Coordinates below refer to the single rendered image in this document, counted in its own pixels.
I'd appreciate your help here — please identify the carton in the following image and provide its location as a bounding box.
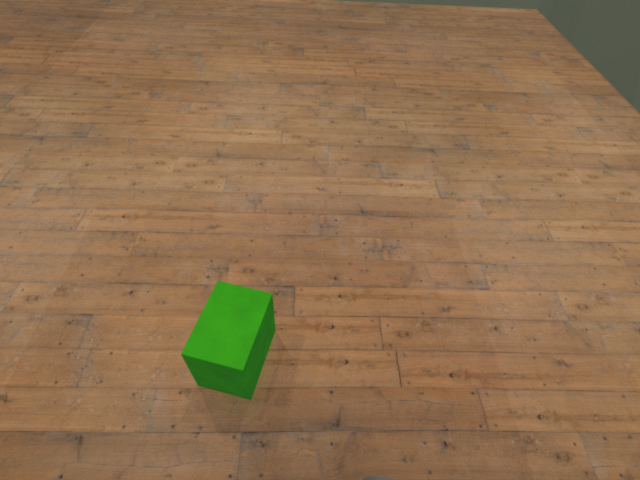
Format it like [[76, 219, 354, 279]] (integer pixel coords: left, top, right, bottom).
[[181, 281, 275, 400]]

